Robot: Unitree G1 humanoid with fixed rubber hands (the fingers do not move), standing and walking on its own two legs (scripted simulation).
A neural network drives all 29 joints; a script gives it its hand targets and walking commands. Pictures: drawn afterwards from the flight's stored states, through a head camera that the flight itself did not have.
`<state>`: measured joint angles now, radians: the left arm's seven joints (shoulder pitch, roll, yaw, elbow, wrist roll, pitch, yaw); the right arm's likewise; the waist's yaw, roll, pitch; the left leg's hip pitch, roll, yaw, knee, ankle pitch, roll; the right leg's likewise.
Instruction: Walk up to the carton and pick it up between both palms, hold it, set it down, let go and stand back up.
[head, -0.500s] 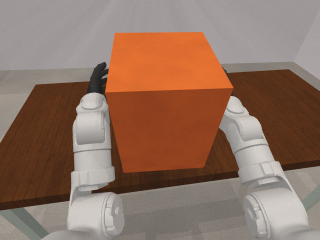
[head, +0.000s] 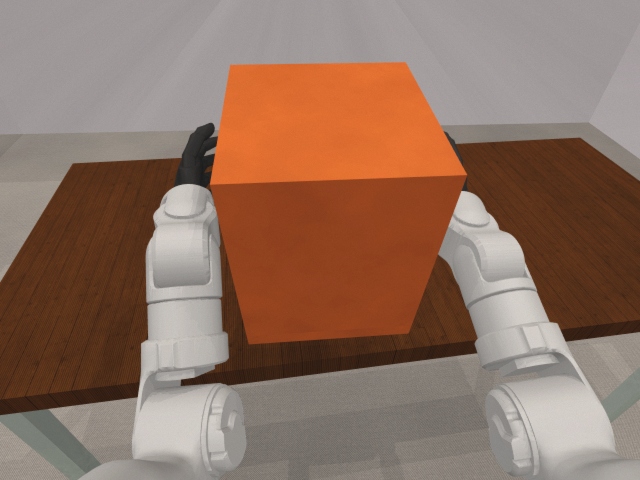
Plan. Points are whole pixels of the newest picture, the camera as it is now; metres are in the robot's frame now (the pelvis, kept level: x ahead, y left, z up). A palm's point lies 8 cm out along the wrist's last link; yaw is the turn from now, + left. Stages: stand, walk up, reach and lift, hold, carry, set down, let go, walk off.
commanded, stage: hold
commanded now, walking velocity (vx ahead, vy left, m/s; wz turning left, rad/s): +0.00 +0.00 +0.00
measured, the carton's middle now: (324, 207) +0.36 +0.01 +0.20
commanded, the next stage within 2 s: none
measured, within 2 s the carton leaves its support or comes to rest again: neither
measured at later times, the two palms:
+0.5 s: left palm (196, 191) +0.36 +0.15 +0.22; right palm (448, 195) +0.36 -0.14 +0.21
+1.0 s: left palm (195, 185) +0.36 +0.15 +0.23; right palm (448, 190) +0.36 -0.14 +0.22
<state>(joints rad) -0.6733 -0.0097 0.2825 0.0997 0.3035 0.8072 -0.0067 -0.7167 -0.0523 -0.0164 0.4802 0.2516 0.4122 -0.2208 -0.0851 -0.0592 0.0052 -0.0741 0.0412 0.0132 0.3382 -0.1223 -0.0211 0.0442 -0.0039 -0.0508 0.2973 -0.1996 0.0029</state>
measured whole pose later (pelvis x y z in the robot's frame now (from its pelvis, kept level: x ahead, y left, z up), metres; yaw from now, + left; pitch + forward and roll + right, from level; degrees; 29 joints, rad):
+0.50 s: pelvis +0.00 +0.00 +0.00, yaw +0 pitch -8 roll -1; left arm -0.67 -0.02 0.29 0.10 0.30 0.81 0.00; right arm -0.71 -0.06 0.00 0.48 0.26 0.42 -0.23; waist -0.08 -0.06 0.01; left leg -0.06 0.04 0.01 0.34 -0.13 -0.02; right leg 0.05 0.00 -0.04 0.30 -0.20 0.00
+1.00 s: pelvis +0.00 +0.00 +0.00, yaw +0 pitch -8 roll -1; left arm -0.69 -0.01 0.29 0.12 0.30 0.80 0.00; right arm -0.73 -0.06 -0.01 0.49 0.26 0.41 -0.23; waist -0.08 -0.05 0.00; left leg -0.08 0.04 0.01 0.34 -0.13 -0.02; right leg 0.04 0.00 -0.04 0.30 -0.20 0.00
